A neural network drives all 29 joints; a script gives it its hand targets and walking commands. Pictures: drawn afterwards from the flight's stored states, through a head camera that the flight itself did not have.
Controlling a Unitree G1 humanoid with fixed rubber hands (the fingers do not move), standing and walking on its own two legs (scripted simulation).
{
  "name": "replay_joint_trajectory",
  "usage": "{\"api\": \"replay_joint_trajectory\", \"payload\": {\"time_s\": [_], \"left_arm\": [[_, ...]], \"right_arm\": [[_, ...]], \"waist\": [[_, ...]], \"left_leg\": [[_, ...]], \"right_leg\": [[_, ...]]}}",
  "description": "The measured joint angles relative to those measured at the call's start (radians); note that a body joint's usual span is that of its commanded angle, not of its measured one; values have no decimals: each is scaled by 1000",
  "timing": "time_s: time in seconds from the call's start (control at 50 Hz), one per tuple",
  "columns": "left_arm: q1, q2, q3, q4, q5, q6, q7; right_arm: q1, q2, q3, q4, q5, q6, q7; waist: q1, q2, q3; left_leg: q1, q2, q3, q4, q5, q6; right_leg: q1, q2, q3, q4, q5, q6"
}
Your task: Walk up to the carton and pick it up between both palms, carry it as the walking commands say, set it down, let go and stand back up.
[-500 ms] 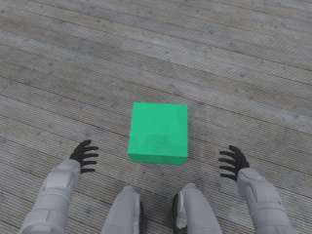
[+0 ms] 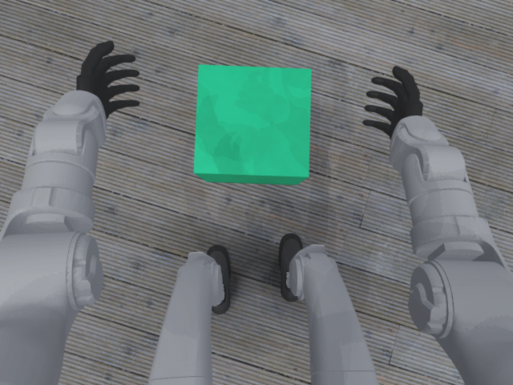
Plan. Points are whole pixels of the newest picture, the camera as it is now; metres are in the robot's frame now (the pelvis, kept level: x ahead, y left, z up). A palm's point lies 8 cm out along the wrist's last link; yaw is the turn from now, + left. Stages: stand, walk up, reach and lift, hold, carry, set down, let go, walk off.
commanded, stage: reach and lift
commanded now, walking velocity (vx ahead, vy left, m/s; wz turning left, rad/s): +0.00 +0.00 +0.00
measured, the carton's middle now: (253, 132) +0.56 -0.01 -0.54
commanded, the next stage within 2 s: none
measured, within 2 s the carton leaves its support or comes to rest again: neither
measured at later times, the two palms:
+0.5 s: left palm (104, 56) +0.59 +0.22 -0.14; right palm (396, 69) +0.55 -0.23 -0.15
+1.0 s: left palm (148, 101) +0.57 +0.21 -0.29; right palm (361, 107) +0.54 -0.23 -0.30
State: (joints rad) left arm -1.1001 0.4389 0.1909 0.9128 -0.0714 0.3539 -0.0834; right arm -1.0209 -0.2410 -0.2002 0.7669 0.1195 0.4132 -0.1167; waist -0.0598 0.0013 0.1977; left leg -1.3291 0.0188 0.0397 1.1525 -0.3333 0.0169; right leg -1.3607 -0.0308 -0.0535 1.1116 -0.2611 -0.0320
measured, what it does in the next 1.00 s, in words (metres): lowers itself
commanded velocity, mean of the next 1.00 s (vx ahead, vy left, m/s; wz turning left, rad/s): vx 0.00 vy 0.00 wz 0.00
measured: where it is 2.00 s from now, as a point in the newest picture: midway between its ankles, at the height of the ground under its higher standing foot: (256, 285)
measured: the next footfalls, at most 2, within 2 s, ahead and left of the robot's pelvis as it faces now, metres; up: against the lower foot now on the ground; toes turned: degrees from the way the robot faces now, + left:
none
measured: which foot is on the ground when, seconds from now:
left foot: down 0.00-1.00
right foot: down 0.00-1.00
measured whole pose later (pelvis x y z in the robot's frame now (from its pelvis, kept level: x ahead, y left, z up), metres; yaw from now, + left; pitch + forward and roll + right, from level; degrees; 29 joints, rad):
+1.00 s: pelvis -0.03 -0.02 -0.17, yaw +3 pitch +31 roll +2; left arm -1.62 0.59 0.15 1.00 -0.16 0.34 0.00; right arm -1.53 -0.41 -0.20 0.82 0.25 0.38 -0.15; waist -0.09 -0.02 0.53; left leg -1.85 -0.03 -0.01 1.80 -0.49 -0.03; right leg -1.90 0.00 0.00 1.79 -0.43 -0.02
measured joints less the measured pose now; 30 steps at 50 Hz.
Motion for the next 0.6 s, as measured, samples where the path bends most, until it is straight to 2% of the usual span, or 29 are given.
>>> {"api": "replay_joint_trajectory", "payload": {"time_s": [0.14,0.2,0.28,0.36,0.42,0.5,0.6], "left_arm": [[-169,43,14,-58,-31,-49,26],[-245,81,13,-82,-63,-48,40],[-245,87,5,-168,-105,-36,65],[-202,67,2,-294,-125,-41,79],[-217,55,7,-270,-101,-41,75],[-251,37,21,-178,-53,-53,77],[-278,29,19,-98,-58,-92,75]], "right_arm": [[-159,-99,-23,-45,29,-69,13],[-237,-138,-38,-55,41,-81,17],[-243,-156,-52,-130,94,-81,14],[-208,-160,-51,-239,92,-90,11],[-211,-158,-63,-214,70,-96,32],[-234,-158,-109,-111,32,-130,69],[-235,-142,-141,-58,-8,-185,86]], "waist": [[18,6,233],[14,3,342],[14,5,331],[5,0,330],[-3,-11,327],[9,12,324],[9,40,322]], "left_leg": [[48,-6,5,15,-21,9],[62,-9,5,23,-31,13],[-3,-8,4,38,-43,15],[-3,-22,4,39,-56,18],[12,-37,0,40,-63,16],[15,-35,-23,60,-72,7],[-34,-43,-47,126,-82,-3]], "right_leg": [[48,-5,7,15,-21,9],[62,-8,7,24,-31,11],[-1,-6,8,36,-41,13],[-8,-3,36,53,-60,25],[8,-4,53,65,-84,38],[25,12,50,68,-90,41],[-18,28,61,129,-97,44]]}}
